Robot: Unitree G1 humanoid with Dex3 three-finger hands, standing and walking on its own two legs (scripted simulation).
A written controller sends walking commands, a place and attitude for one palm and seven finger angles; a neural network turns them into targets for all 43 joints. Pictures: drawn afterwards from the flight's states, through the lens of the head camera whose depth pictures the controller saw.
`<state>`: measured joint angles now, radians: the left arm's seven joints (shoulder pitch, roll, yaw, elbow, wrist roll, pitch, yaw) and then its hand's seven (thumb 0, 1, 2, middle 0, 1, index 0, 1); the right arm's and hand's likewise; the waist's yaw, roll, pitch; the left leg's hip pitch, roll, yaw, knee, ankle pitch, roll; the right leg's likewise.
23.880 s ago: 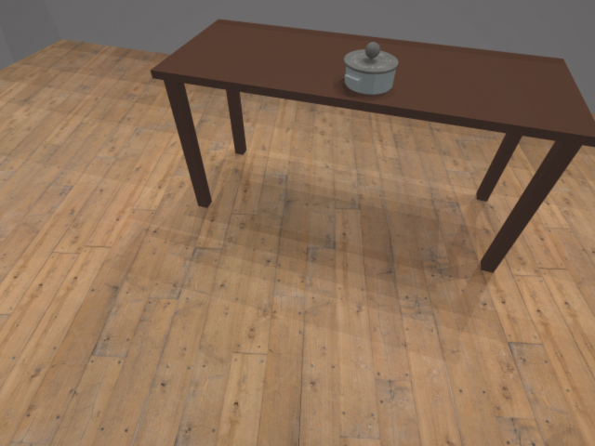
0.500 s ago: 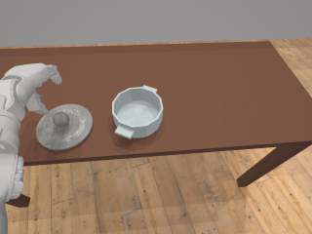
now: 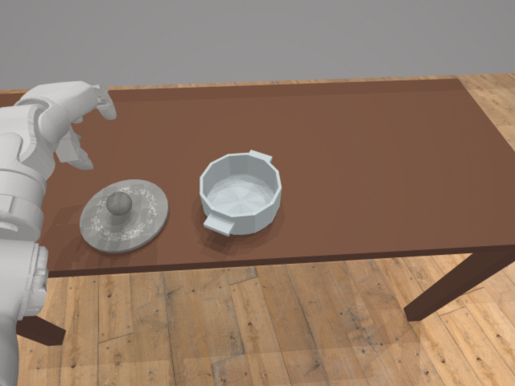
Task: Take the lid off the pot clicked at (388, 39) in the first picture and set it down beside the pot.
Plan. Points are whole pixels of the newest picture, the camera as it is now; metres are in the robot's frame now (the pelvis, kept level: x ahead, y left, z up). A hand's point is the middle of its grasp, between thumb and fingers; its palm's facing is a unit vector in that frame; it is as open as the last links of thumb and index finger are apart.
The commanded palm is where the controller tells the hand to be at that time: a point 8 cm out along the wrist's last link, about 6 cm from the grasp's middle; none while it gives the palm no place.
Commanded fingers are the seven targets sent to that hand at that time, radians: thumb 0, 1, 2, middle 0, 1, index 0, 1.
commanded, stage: raise the empty hand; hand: left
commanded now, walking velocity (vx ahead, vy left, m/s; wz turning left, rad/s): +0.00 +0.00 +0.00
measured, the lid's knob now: (119, 203) +0.45 +0.27 -0.03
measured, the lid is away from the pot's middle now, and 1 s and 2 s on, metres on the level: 0.24 0.24 0.24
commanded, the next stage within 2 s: draw the hand back to the body in 0.02 s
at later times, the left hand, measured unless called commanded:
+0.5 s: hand (68, 166) +0.40 +0.27 +0.13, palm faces -0.27 -0.06 -0.96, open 11.1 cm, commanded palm +0.38 +0.27 +0.18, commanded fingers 0.00 -0.02 0.66 -0.35 -0.85 -0.35 -0.85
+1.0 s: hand (88, 167) +0.36 +0.22 +0.17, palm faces +0.36 -0.89 -0.29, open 10.5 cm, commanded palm +0.31 +0.25 +0.18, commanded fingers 0.00 0.33 0.75 -0.30 -0.64 -0.30 -0.64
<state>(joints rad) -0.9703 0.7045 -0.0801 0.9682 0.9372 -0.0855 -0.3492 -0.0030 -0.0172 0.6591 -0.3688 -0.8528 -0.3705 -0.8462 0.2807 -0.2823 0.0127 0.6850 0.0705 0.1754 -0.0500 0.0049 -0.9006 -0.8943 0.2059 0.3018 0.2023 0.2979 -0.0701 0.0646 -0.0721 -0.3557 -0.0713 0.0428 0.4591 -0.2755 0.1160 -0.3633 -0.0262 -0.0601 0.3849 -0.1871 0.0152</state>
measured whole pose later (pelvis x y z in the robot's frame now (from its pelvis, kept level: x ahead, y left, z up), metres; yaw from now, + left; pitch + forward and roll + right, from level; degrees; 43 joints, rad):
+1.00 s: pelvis +0.00 -0.04 +0.01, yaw +0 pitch +0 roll -1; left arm -0.29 0.44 0.29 0.31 -0.05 -0.11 0.07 0.00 0.11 0.70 -0.34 -0.77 -0.34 -0.76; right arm 0.24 -0.26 0.05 0.67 0.04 -0.01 -0.06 0.01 -0.90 -0.89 0.21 0.30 0.20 0.30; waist -0.01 0.04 0.01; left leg -0.12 -0.02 0.04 0.41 -0.29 0.05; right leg -0.14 0.03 -0.06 0.35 -0.21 -0.02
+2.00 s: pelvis -0.02 -0.07 +0.01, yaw +0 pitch -5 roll -1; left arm 0.34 0.33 0.28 -0.27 -0.10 -0.12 0.09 0.01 0.89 0.90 -0.21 -0.31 -0.21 -0.30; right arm 0.17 -0.25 0.02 0.66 0.03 -0.10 -0.06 0.01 -0.90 -0.89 0.20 0.30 0.20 0.30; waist 0.04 0.08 0.03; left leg -0.07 0.00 0.02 0.42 -0.26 0.02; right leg -0.08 0.05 -0.08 0.35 -0.18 -0.05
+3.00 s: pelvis -0.04 -0.02 -0.01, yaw -1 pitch +0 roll -1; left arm 0.67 0.46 0.44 -0.67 -0.05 -0.22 0.09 0.01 0.88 0.90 -0.21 -0.31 -0.22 -0.30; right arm 0.21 -0.20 -0.02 0.54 0.01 -0.07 -0.04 0.01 -0.90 -0.89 0.20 0.30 0.20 0.30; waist 0.01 -0.03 0.05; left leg -0.26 -0.07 0.08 0.55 -0.30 0.10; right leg -0.27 -0.05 -0.03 0.57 -0.30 0.00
